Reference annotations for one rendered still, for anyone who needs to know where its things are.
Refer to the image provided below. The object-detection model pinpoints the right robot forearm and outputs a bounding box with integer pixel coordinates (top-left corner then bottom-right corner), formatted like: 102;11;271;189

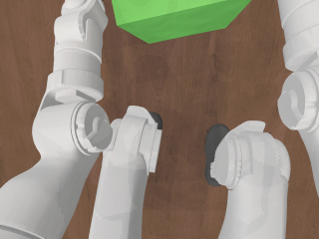
277;0;319;72

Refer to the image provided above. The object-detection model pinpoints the left robot forearm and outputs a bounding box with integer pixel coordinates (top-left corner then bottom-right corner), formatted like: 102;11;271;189
37;0;109;114

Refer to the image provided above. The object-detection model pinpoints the robot left upper arm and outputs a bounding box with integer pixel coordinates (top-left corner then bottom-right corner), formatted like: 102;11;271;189
0;101;113;239

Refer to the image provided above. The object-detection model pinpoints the robot left foot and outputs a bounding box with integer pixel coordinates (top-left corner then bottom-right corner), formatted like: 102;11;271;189
150;112;162;130

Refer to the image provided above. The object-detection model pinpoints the robot right upper arm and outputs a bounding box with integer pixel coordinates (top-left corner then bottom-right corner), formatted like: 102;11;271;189
277;65;319;197

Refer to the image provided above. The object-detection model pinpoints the left robot thigh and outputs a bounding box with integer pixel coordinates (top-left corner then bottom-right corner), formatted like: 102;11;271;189
89;115;162;239

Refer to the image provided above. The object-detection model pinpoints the carton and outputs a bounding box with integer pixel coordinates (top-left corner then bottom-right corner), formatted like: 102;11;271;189
112;0;251;44

